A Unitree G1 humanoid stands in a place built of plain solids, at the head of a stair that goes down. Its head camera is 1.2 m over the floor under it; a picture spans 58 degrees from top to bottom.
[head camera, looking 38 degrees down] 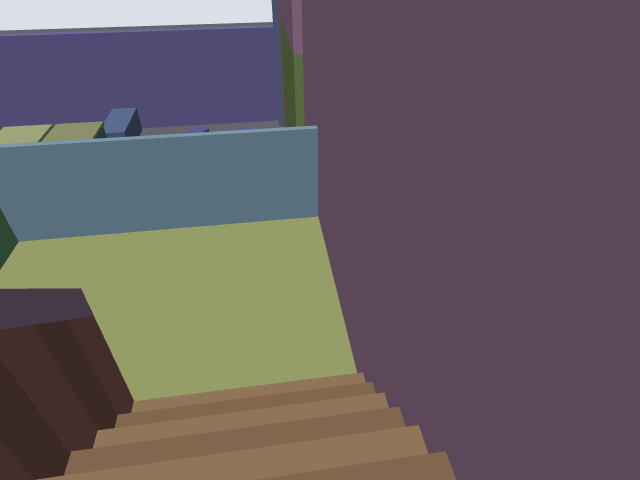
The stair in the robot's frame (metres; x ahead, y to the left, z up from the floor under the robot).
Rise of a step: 0.21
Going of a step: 0.22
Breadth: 1.60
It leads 8 degrees to the left of straight ahead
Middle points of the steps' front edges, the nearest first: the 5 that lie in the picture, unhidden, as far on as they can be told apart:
0.90 0.35 -0.64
1.12 0.38 -0.85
1.33 0.42 -1.06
1.55 0.45 -1.28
1.77 0.48 -1.49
